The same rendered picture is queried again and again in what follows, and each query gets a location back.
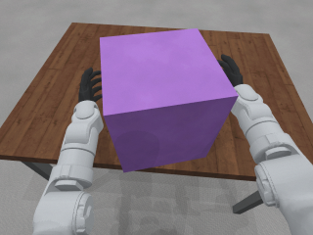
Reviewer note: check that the carton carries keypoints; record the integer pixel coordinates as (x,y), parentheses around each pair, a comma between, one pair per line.
(165,97)

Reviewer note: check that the robot right upper arm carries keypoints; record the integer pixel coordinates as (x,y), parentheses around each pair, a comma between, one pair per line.
(286,183)

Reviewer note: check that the left robot hand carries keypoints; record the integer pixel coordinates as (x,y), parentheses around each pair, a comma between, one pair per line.
(86,92)

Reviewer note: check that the left robot forearm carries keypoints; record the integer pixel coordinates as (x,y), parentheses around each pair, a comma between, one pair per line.
(73,171)

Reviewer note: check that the right robot hand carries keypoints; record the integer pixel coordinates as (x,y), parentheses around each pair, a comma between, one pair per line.
(231,70)

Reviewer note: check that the right robot forearm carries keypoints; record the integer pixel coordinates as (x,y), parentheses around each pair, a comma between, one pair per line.
(266,138)

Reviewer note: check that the robot left upper arm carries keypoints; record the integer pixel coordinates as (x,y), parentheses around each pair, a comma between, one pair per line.
(65,213)

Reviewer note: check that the table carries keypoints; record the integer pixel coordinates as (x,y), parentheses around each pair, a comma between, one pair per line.
(34,131)

